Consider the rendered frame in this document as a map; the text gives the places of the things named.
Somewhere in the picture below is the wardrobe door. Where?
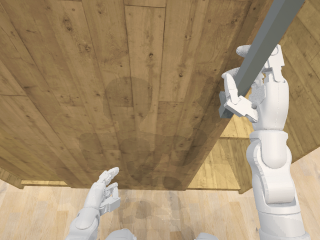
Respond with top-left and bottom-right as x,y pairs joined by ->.
0,0 -> 307,191
0,127 -> 63,182

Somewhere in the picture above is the right robot hand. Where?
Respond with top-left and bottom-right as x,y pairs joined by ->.
221,44 -> 289,131

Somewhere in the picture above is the handle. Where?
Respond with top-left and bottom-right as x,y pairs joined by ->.
218,0 -> 305,119

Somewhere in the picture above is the left robot forearm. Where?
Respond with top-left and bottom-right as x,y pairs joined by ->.
65,207 -> 100,240

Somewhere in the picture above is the left robot hand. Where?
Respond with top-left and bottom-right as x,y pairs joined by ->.
83,167 -> 121,216

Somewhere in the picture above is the robot left thigh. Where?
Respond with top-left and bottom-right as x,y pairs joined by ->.
105,229 -> 137,240

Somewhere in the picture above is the right robot forearm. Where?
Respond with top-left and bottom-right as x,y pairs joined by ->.
246,130 -> 311,240

